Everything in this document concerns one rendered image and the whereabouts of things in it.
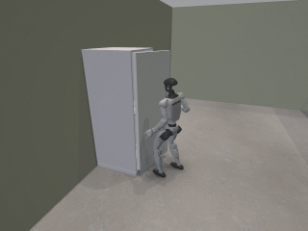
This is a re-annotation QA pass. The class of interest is left robot upper arm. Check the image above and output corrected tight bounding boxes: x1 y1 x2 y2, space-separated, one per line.
159 98 168 125

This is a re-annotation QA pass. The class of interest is robot left forearm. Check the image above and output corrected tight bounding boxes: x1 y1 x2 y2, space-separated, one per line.
150 119 165 134

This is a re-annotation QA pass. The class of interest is fridge door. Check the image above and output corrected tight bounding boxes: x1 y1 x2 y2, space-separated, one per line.
133 50 170 170

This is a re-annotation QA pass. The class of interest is robot left thigh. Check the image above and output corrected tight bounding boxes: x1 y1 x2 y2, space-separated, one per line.
153 130 170 156

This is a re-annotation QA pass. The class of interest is right robot foot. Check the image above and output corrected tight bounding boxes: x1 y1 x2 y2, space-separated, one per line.
170 162 184 170

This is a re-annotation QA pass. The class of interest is right robot upper arm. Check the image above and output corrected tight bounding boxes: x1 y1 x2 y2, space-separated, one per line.
177 92 190 113

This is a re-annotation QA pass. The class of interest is left robot hand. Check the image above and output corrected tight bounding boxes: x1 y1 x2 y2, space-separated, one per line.
144 129 153 139

